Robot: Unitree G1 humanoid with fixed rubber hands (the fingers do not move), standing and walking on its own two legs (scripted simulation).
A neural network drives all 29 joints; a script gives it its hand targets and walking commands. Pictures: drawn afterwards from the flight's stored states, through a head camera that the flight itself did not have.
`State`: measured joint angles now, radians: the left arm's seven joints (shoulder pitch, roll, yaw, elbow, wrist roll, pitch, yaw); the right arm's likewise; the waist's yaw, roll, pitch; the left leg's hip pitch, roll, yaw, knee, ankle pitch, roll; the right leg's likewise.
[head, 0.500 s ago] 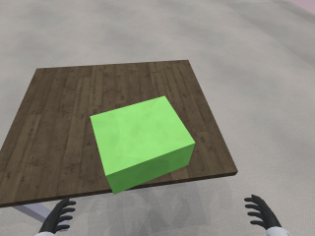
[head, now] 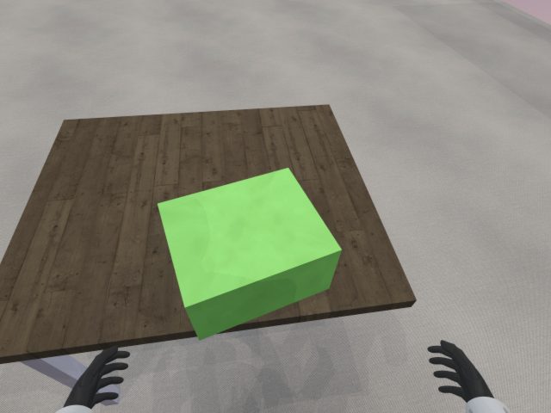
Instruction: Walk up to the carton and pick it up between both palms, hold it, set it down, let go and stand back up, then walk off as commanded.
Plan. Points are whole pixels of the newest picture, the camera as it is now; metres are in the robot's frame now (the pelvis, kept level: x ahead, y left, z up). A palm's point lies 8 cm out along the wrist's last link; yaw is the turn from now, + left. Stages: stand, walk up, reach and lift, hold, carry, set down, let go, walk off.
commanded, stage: stand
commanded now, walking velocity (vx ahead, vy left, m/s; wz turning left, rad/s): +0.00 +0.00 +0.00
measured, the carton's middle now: (247, 247) +0.42 +0.05 -0.08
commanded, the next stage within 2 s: walk up in 1.34 s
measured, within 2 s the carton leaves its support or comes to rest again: neither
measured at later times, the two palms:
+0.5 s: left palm (79, 408) +0.15 +0.28 -0.07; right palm (477, 400) +0.14 -0.29 -0.06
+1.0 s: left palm out of the picture +0.13 +0.28 -0.07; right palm out of the picture +0.13 -0.29 -0.06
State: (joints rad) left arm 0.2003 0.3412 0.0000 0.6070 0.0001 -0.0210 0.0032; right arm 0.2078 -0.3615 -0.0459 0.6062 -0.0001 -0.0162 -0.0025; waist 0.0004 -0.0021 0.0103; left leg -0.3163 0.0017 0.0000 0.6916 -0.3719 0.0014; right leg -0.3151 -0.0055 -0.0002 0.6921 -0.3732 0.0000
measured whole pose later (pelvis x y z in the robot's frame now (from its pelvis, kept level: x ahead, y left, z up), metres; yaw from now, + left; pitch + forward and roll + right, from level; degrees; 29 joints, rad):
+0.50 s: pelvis +0.00 +0.00 +0.00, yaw +0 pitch -1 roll +0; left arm 0.20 0.35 0.00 0.62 0.00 -0.02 0.00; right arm 0.21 -0.37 -0.05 0.62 0.00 -0.02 0.00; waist 0.00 0.00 0.01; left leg -0.32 0.00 0.00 0.69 -0.37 0.00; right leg -0.32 -0.01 0.00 0.69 -0.37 0.00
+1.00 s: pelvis -0.01 +0.00 +0.00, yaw +0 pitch -1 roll +0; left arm 0.20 0.35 0.00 0.65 0.00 -0.02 0.00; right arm 0.21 -0.37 -0.05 0.65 0.00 -0.02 0.00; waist 0.00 0.00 0.01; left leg -0.32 0.00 0.00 0.69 -0.35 0.00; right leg -0.32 -0.01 0.00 0.69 -0.35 0.00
